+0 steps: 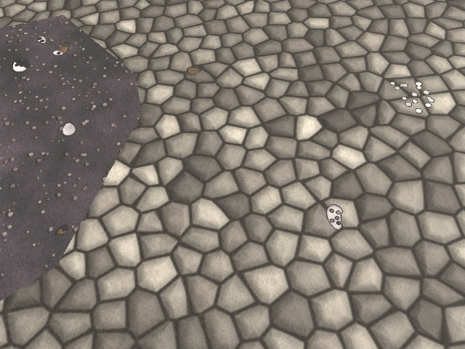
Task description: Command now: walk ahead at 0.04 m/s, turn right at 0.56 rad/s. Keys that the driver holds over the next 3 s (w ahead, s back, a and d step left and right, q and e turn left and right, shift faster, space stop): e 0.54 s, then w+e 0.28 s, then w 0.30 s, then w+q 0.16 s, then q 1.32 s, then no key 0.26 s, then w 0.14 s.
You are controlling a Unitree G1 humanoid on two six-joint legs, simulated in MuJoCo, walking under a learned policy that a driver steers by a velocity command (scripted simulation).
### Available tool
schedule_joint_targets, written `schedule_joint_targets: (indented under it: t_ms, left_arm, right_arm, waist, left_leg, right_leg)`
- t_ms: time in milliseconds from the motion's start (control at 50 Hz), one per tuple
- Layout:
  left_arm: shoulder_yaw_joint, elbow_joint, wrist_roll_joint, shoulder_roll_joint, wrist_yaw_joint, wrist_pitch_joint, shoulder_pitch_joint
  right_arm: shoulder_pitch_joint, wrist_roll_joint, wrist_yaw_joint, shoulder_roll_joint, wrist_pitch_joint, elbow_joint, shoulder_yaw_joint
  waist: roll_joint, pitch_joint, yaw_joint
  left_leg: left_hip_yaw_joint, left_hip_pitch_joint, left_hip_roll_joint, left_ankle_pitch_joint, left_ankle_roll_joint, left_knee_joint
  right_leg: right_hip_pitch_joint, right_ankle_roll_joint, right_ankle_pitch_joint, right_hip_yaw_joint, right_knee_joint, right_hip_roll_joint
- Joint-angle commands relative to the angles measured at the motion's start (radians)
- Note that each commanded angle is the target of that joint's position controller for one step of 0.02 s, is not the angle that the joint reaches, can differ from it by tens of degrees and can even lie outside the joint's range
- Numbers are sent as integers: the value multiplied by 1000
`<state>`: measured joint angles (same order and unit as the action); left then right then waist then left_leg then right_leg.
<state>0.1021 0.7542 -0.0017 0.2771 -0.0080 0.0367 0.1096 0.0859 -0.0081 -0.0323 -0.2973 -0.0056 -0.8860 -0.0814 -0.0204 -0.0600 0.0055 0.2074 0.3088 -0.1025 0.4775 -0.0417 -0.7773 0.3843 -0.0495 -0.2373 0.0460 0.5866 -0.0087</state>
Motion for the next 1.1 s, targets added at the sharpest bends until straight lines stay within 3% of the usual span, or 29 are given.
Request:
schedule_joint_targets:
  t_ms: [20,40,60,80,120,200,340,400,420,440,460,480,520,540,620,700,780,820,840,860,880,900,920,940,960,980,1000,1060,1100]
  left_arm:
    - [51,-46,19,225,6,-40,155]
    - [47,-54,1,205,12,-52,96]
    - [38,-65,-14,176,19,-52,51]
    - [32,-72,-18,162,27,-47,17]
    - [32,-81,-6,167,36,-40,14]
    - [39,-82,-10,193,48,-33,37]
    - [34,-105,-7,191,45,-14,11]
    - [25,-123,-20,177,54,1,-18]
    - [13,-132,-18,138,57,4,6]
    - [3,-156,-21,89,54,-3,43]
    - [29,-156,-6,181,47,-17,42]
    - [50,-132,-14,234,40,-16,69]
    - [50,-91,-13,199,44,4,109]
    - [42,-95,-14,171,41,11,103]
    - [16,-169,-26,126,21,2,-24]
    - [-3,-202,-18,96,0,-18,-53]
    - [-6,-197,-22,97,-19,-27,-19]
    - [-3,-180,-24,97,-24,-27,35]
    - [-1,-149,-23,92,-23,-29,102]
    - [17,-109,-26,121,-15,-29,206]
    - [44,-76,-29,186,-3,-33,353]
    - [57,-104,-21,325,2,-51,385]
    - [40,-107,-17,255,-10,-79,380]
    - [19,-109,-13,204,-12,-97,331]
    - [2,-115,-11,156,-12,-104,276]
    - [-8,-125,-8,138,-10,-102,218]
    - [-14,-134,-3,131,-5,-102,186]
    - [-10,-125,0,148,10,-110,200]
    - [-10,-105,-4,151,17,-112,223]
  right_arm:
    - [-60,13,15,-96,-19,104,-18]
    - [-58,22,8,-90,-17,98,-18]
    - [-56,9,-3,-103,-13,87,-23]
    - [-51,1,-10,-118,-8,88,-29]
    - [-28,3,-12,-102,-5,86,-28]
    - [-43,8,-14,-68,-3,91,-16]
    - [-28,18,9,-89,-20,99,-18]
    - [74,17,24,-102,-35,75,-27]
    - [115,1,21,-164,-32,70,-43]
    - [80,-20,12,-253,-18,80,-58]
    - [59,-49,13,-203,-22,107,-45]
    - [-5,-42,7,-151,-25,135,-30]
    - [-61,-8,-2,-103,-21,152,-18]
    - [-50,0,-7,-99,-19,151,-13]
    - [95,4,-24,-138,-11,130,-24]
    - [125,13,-13,-189,-27,135,-43]
    - [119,31,19,-208,-44,140,-54]
    - [103,45,34,-210,-43,137,-55]
    - [96,51,39,-194,-40,133,-50]
    - [111,42,44,-149,-42,126,-33]
    - [90,13,50,-72,-48,138,-5]
    - [36,-13,53,-17,-73,227,15]
    - [-11,32,56,-113,-97,234,-5]
    - [-15,57,64,-146,-108,237,-14]
    - [12,45,67,-152,-112,211,-16]
    - [25,22,67,-149,-111,193,-17]
    - [41,12,71,-148,-107,183,-20]
    - [43,8,75,-101,-93,176,-6]
    - [-9,10,74,-71,-91,192,7]
  waist:
    - [159,280,59]
    - [115,233,29]
    - [78,204,12]
    - [89,195,-10]
    - [111,204,-25]
    - [127,197,-8]
    - [187,167,5]
    - [176,174,-52]
    - [73,192,-44]
    - [-228,153,21]
    - [-240,151,0]
    - [-155,133,27]
    - [-109,97,39]
    - [-112,82,27]
    - [-154,81,-73]
    - [-146,73,-91]
    - [-144,36,-69]
    - [-119,40,-26]
    - [-94,51,10]
    - [-43,91,53]
    - [126,142,119]
    - [378,165,96]
    - [226,161,133]
    - [221,75,97]
    - [174,36,66]
    - [142,16,37]
    - [142,8,14]
    - [93,27,2]
    - [82,16,15]
  left_leg:
    - [-238,387,81,197,-19,-486]
    - [-256,406,63,104,-7,-455]
    - [-266,401,49,40,-7,-411]
    - [-273,351,45,-5,-8,-376]
    - [-265,289,72,-59,-13,-322]
    - [-273,233,100,-110,-32,-123]
    - [-283,92,136,-118,-19,113]
    - [-265,-90,122,-294,20,397]
    - [-382,-218,-30,-337,72,448]
    - [-633,-275,-239,-519,210,485]
    - [-738,-191,-346,-583,334,506]
    - [-632,-161,-298,-581,316,491]
    - [-451,-164,-173,-505,225,468]
    - [-407,-162,-160,-535,226,467]
    - [-388,-287,-168,-136,237,570]
    - [-341,-282,-206,-75,229,604]
    - [-251,-174,-206,-76,217,602]
    - [-217,-137,-210,-69,202,551]
    - [-185,-74,-193,-70,187,487]
    - [-131,14,-154,-124,159,356]
    - [-32,178,-73,-125,89,24]
    - [-71,549,80,132,27,-324]
    - [-221,648,55,109,37,-461]
    - [-241,681,10,16,63,-469]
    - [-240,649,-24,-88,71,-432]
    - [-243,595,-39,-164,67,-366]
    - [-241,533,-48,-226,58,-317]
    - [-212,483,-22,-385,20,-212]
    - [-202,448,0,-481,10,-65]
  right_leg:
    - [-470,-332,756,-486,-192,-340]
    - [-424,-271,656,-413,-194,-286]
    - [-376,-230,578,-383,-207,-260]
    - [-314,-215,535,-362,-220,-240]
    - [-268,-212,519,-345,-233,-210]
    - [-244,-200,394,-361,-240,-183]
    - [-182,-171,223,-484,-230,-154]
    - [-137,-102,213,-487,-153,-93]
    - [-19,-48,43,-421,-29,-29]
    - [213,11,-306,-213,176,153]
    - [242,53,-405,-211,416,106]
    - [227,65,-331,-223,532,75]
    - [251,99,-208,-188,623,59]
    - [264,115,-177,-176,652,53]
    - [343,135,-92,-90,469,-10]
    - [256,109,-112,-44,280,-52]
    - [76,50,-126,21,114,-45]
    - [-36,16,-80,50,2,-29]
    - [-156,-2,-43,75,-70,0]
    - [-332,-29,-52,77,-102,36]
    - [-531,-81,-87,-139,-178,-89]
    - [-673,-248,-183,-670,-306,-342]
    - [-615,-331,-293,-762,-386,-400]
    - [-561,-295,-276,-659,-384,-368]
    - [-498,-250,-206,-537,-373,-315]
    - [-429,-216,-102,-448,-382,-270]
    - [-374,-193,19,-376,-400,-240]
    - [-349,-182,277,-248,-425,-202]
    - [-331,-162,325,-181,-432,-174]
